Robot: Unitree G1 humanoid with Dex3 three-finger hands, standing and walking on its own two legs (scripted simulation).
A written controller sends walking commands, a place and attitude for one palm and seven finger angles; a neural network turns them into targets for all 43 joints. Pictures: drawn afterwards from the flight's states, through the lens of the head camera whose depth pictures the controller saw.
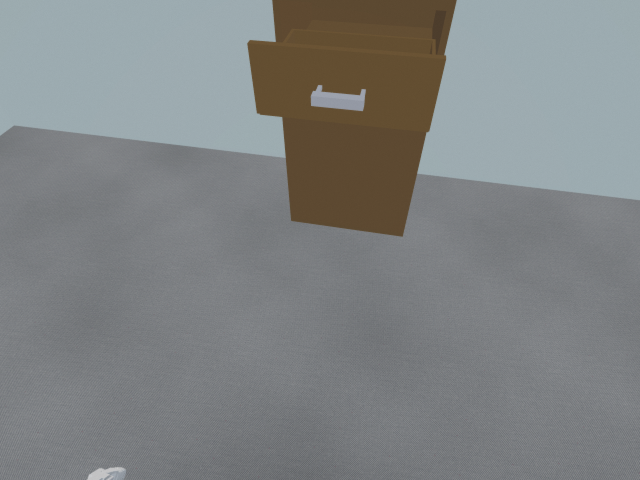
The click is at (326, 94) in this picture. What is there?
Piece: drawer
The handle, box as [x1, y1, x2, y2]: [311, 85, 365, 110]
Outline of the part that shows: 311,94 311,105 362,110 365,89 362,89 359,95 321,92 321,85 318,85 316,90 313,91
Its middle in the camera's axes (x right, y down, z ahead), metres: +0.04 -0.34 +0.91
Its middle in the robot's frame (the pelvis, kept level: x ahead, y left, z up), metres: +0.92 +0.01 +0.03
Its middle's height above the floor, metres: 0.80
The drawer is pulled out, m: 0.30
